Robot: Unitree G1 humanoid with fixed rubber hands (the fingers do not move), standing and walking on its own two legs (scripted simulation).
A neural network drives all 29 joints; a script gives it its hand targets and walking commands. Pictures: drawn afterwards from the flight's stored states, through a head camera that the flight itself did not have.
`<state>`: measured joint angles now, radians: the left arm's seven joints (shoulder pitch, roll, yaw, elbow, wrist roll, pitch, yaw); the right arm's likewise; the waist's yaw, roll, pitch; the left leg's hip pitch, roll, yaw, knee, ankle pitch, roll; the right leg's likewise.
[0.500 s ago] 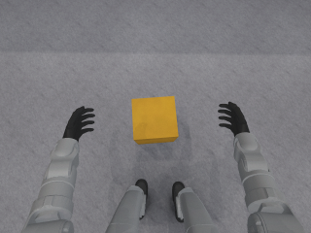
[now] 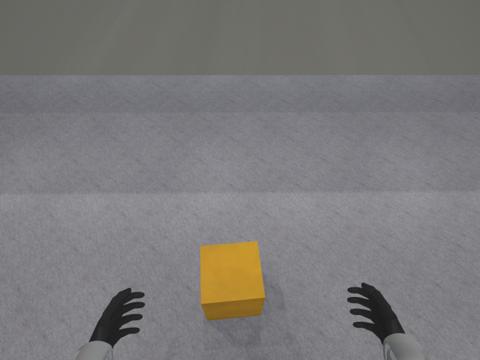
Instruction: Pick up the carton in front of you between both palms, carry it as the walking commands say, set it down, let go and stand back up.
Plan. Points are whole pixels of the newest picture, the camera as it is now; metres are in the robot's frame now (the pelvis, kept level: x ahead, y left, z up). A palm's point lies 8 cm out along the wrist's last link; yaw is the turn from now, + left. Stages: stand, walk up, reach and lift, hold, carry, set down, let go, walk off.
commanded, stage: let go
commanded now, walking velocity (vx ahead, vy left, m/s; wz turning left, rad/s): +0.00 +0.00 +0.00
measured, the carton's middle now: (231, 282) +0.43 +0.04 -0.65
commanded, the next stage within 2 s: stand in 0.36 s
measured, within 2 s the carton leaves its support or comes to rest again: neither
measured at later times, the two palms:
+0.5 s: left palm (91, 351) +0.14 +0.26 -0.09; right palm (394, 354) +0.13 -0.24 -0.09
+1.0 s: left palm out of the picture +0.12 +0.26 -0.13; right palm out of the picture +0.10 -0.25 -0.13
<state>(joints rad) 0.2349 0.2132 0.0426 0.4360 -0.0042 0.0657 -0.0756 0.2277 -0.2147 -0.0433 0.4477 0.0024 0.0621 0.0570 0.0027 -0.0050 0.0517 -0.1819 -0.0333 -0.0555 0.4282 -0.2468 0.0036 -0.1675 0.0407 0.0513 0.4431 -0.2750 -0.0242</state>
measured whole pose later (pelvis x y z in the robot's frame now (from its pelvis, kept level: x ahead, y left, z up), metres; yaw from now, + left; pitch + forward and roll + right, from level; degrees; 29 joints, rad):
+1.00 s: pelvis +0.05 +0.01 -0.02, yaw -2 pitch +3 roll +0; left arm 0.36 0.25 -0.01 0.75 0.01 -0.02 0.04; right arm 0.34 -0.25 0.01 0.80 -0.02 -0.02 -0.03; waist 0.00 -0.01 -0.09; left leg -0.24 -0.03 0.00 0.58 -0.41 0.02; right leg -0.23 0.03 0.06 0.59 -0.42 -0.01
